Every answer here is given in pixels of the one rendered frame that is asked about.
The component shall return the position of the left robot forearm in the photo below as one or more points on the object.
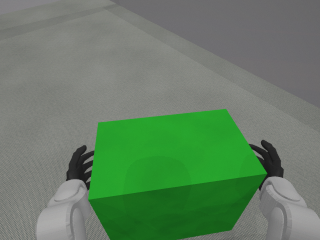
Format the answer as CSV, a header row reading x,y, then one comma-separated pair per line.
x,y
65,215

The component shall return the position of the right robot forearm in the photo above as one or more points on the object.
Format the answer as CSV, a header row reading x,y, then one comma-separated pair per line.
x,y
286,212

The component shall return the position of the left robot hand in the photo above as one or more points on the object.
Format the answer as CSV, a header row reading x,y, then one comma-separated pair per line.
x,y
76,168

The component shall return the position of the carton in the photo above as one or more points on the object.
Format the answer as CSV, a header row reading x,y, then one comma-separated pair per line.
x,y
172,177

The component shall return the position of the right robot hand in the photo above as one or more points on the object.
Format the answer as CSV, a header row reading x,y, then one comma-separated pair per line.
x,y
271,162

